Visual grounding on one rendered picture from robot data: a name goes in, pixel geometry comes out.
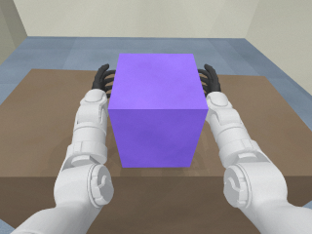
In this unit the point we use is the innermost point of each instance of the robot left upper arm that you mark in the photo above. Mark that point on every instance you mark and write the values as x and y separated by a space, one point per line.
80 194

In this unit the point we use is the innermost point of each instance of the carton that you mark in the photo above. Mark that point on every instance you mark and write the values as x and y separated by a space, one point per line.
157 110

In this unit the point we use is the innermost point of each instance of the pedestal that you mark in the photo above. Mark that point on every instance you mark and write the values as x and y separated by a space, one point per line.
36 127

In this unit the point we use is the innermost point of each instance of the robot left forearm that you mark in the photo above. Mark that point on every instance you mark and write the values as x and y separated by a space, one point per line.
89 132

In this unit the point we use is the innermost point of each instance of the robot right hand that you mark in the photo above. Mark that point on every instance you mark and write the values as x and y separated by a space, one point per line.
211 80

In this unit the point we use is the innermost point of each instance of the robot right upper arm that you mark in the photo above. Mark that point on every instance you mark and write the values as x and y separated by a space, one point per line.
259 190

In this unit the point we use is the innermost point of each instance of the robot left hand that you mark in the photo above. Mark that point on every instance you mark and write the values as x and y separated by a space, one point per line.
100 81

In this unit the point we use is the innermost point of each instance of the robot right forearm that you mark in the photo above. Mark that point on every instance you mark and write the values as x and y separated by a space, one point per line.
232 138

